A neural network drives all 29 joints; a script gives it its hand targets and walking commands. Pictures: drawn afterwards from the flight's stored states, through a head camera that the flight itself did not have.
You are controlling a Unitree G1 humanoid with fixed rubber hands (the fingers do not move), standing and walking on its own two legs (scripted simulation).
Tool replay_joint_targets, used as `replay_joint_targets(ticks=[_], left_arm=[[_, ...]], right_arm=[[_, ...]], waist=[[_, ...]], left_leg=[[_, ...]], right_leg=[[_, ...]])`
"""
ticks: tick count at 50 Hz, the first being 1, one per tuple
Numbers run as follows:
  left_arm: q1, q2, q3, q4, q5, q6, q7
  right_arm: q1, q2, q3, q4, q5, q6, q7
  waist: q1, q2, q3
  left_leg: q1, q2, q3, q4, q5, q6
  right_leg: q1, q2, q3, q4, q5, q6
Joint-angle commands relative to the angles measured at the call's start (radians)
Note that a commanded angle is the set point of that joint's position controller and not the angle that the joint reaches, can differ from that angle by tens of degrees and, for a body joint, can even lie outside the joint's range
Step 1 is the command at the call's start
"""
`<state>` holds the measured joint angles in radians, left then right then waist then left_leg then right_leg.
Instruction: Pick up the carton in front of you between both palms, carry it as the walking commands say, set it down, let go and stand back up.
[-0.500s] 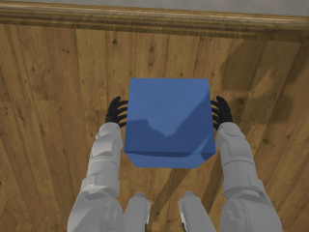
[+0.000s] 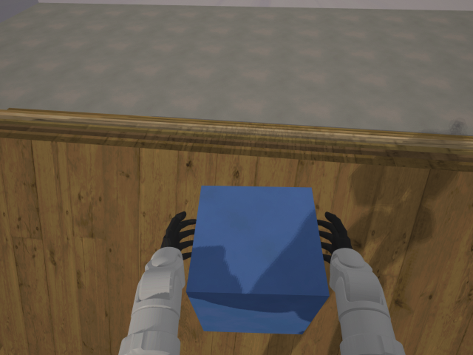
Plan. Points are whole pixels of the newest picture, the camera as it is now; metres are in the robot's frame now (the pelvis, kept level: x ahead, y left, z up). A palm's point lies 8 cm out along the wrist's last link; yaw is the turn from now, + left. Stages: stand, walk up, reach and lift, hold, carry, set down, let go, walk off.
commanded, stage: reach and lift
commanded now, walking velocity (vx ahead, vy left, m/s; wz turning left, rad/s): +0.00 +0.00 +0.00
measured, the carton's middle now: (254, 263) +0.32 +0.00 -0.07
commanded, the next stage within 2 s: hold in 1.08 s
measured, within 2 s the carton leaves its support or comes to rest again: neither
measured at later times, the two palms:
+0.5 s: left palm (168, 251) +0.29 +0.15 +0.03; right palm (344, 252) +0.29 -0.15 +0.03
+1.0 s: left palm (167, 247) +0.29 +0.15 +0.04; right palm (345, 248) +0.29 -0.15 +0.04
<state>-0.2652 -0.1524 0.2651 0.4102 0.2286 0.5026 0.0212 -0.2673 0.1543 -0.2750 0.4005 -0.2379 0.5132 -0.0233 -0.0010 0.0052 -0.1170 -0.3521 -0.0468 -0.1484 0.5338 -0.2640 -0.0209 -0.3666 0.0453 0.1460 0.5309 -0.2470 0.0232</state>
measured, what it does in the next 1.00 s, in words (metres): stands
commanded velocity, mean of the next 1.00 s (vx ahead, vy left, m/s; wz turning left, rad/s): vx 0.00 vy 0.00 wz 0.00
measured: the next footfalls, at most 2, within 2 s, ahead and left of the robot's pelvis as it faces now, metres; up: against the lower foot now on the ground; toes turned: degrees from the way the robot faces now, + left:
none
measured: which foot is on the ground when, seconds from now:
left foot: down 0.00-1.00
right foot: down 0.00-1.00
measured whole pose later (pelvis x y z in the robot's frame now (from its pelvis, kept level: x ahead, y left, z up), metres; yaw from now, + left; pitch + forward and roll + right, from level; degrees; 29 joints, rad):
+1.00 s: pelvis +0.00 +0.00 +0.01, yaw +0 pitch -4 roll +0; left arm -0.25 -0.15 0.22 0.29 0.27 0.69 -0.01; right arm -0.25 0.15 -0.22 0.28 -0.27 0.69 0.00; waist 0.00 0.00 -0.01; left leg -0.09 -0.03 -0.14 0.37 -0.21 -0.02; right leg -0.10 0.03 0.14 0.37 -0.20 0.02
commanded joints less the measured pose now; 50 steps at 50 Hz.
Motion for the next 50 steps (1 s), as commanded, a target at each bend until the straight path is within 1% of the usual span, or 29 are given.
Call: replay_joint_targets(ticks=[1, 5, 8, 10, 14, 18, 24, 33, 39, 44, 50], left_arm=[[-0.455, -0.979, -0.592, -0.017, -0.192, 0.035, -0.253], [-0.453, -0.954, -0.54, -0.008, -0.168, 0.079, -0.263], [-0.504, -0.948, -0.494, 0.021, -0.146, 0.088, -0.273], [-0.552, -0.966, -0.5, 0.014, -0.153, 0.083, -0.28], [-0.613, -0.984, -0.519, -0.004, -0.166, 0.078, -0.285], [-0.617, -0.978, -0.524, -0.006, -0.165, 0.08, -0.282], [-0.585, -0.961, -0.524, -0.019, -0.16, 0.092, -0.279], [-0.51, -0.949, -0.547, -0.083, -0.177, 0.113, -0.273], [-0.47, -0.945, -0.565, -0.123, -0.19, 0.128, -0.269], [-0.453, -0.943, -0.576, -0.148, -0.197, 0.14, -0.266], [-0.455, -0.942, -0.579, -0.163, -0.201, 0.154, -0.265]], right_arm=[[-0.448, 0.983, 0.609, -0.014, 0.204, 0.035, 0.257], [-0.443, 0.961, 0.553, 0.006, 0.181, 0.076, 0.265], [-0.493, 0.954, 0.504, 0.031, 0.159, 0.084, 0.273], [-0.54, 0.971, 0.51, 0.023, 0.164, 0.079, 0.279], [-0.602, 0.993, 0.533, 0.005, 0.176, 0.074, 0.284], [-0.608, 0.991, 0.54, 0.004, 0.175, 0.077, 0.282], [-0.577, 0.978, 0.543, -0.01, 0.174, 0.087, 0.278], [-0.503, 0.961, 0.566, -0.075, 0.192, 0.107, 0.272], [-0.463, 0.953, 0.582, -0.115, 0.205, 0.121, 0.269], [-0.447, 0.947, 0.592, -0.14, 0.213, 0.133, 0.268], [-0.451, 0.94, 0.594, -0.157, 0.216, 0.147, 0.268]], waist=[[0.002, -0.003, -0.23], [0.002, -0.004, -0.105], [0.002, -0.003, -0.051], [0.001, -0.002, -0.069], [0.001, -0.002, -0.131], [0.003, -0.003, -0.147], [0.005, -0.006, -0.149], [0.004, -0.006, -0.158], [0.003, -0.003, -0.158], [0.002, -0.002, -0.15], [0.003, -0.002, -0.135]], left_leg=[[0.181, -0.052, 0.072, -0.121, 0.266, 0.002], [0.178, -0.05, 0.078, -0.163, 0.156, 0.005], [0.16, -0.047, 0.084, -0.168, 0.07, 0.009], [0.167, -0.046, 0.086, -0.161, 0.051, 0.012], [0.182, -0.046, 0.089, -0.15, 0.069, 0.014], [0.193, -0.046, 0.092, -0.155, 0.075, 0.012], [0.219, -0.049, 0.094, -0.168, 0.121, 0.007], [0.267, -0.055, 0.089, -0.183, 0.23, 0.001], [0.29, -0.058, 0.083, -0.192, 0.284, -0.003], [0.302, -0.059, 0.08, -0.197, 0.301, -0.005], [0.305, -0.058, 0.079, -0.203, 0.288, -0.005]], right_leg=[[0.232, 0.056, -0.077, -0.107, 0.263, 0.002], [0.23, 0.053, -0.081, -0.149, 0.152, -0.002], [0.214, 0.049, -0.087, -0.157, 0.064, -0.008], [0.219, 0.047, -0.09, -0.152, 0.043, -0.012], [0.247, 0.046, -0.091, -0.14, 0.065, -0.011], [0.264, 0.047, -0.093, -0.14, 0.075, -0.008], [0.288, 0.051, -0.091, -0.154, 0.12, -0.003], [0.33, 0.057, -0.084, -0.172, 0.232, 0.001], [0.351, 0.06, -0.081, -0.18, 0.284, 0.002], [0.357, 0.062, -0.079, -0.186, 0.296, 0.003], [0.355, 0.062, -0.08, -0.191, 0.278, 0.003]])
